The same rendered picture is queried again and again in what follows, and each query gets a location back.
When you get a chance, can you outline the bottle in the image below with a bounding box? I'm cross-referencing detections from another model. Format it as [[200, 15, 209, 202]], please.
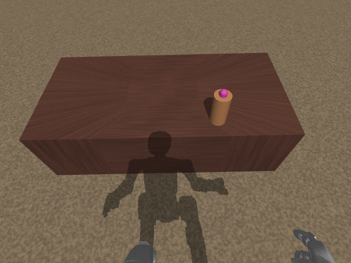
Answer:
[[210, 89, 233, 126]]

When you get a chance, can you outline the right robot hand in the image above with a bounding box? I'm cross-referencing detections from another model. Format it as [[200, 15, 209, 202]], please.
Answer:
[[291, 230, 335, 263]]

